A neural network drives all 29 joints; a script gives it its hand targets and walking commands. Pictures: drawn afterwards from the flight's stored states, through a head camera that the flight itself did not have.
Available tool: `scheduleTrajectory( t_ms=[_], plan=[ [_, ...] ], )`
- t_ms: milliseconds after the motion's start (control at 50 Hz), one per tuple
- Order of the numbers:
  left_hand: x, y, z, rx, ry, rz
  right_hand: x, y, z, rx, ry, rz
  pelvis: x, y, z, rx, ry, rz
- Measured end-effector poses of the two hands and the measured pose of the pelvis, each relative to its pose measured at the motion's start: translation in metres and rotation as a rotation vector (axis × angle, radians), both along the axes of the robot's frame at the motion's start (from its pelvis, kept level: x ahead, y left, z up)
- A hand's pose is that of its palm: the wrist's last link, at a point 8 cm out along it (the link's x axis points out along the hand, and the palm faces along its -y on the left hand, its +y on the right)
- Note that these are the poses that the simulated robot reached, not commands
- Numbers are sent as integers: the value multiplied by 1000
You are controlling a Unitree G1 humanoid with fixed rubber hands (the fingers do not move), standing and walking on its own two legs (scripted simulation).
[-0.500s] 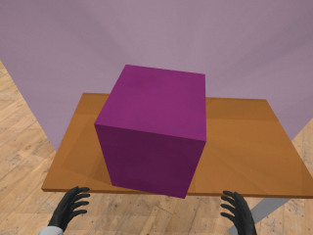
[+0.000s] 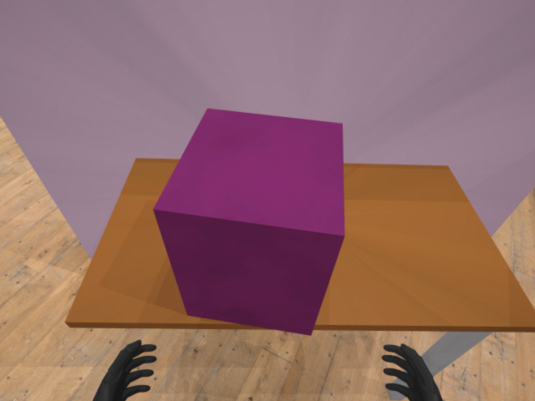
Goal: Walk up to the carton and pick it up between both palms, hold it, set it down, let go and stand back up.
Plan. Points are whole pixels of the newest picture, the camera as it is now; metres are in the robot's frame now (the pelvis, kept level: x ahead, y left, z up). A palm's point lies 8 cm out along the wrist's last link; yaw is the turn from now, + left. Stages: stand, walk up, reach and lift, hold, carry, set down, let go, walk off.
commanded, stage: let go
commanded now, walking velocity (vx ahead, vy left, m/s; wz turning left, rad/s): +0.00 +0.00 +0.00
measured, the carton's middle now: (260, 224) +0.41 +0.04 +0.04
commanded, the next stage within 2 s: stand in 0.34 s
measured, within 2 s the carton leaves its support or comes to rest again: neither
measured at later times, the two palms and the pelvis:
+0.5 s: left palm out of the picture +0.14 +0.24 -0.08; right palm out of the picture +0.13 -0.26 -0.08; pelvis -0.01 -0.01 +0.00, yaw +0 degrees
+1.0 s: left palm out of the picture +0.05 +0.24 -0.10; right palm out of the picture +0.02 -0.27 -0.12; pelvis -0.03 -0.01 -0.01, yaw +1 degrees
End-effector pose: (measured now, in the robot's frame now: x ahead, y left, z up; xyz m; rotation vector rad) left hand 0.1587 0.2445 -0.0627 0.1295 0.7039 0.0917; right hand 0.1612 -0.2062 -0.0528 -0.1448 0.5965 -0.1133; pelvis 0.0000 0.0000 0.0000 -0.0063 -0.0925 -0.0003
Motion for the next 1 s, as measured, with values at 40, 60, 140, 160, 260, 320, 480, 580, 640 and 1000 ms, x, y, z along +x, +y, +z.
scheduleTrajectory(
  t_ms=[40,60,140,160,260,320,480,580,640,1000],
  plan=[
    [-1,-2,-2,2,13,3,-1,-3,-2,-4,8,2,-1,-1,0,1,-1,0],
    [-2,-3,-3,3,17,4,-2,-5,-2,-7,11,3,-2,-1,0,1,-1,0],
    [-4,-7,-8,7,42,6,-4,-12,-6,-17,32,13,-4,-3,0,2,-2,-1],
    [-4,-9,-9,9,48,7,-5,-13,-7,-19,38,15,-5,-3,0,3,-2,-1],
    [-4,-15,-13,18,74,10,-8,-20,-12,-26,69,24,-8,-6,-1,5,2,-1],
    [-4,-18,-16,21,95,10,-10,-24,-15,-29,88,30,-9,-7,-1,6,6,-3],
    [-16,-11,-18,82,72,-4,-28,-48,-28,-79,178,-7,-6,-9,-5,7,47,2],
    [-39,5,-21,123,106,16,-51,-65,-38,-98,252,-36,-4,-10,-6,9,51,5],
    [-52,9,-24,134,132,24,-65,-68,-44,-98,293,-39,-7,-10,-7,10,53,5],
    [-106,-3,-40,113,238,31,-137,-67,-66,-72,458,-38,-30,-15,-7,11,48,10]
  ],
)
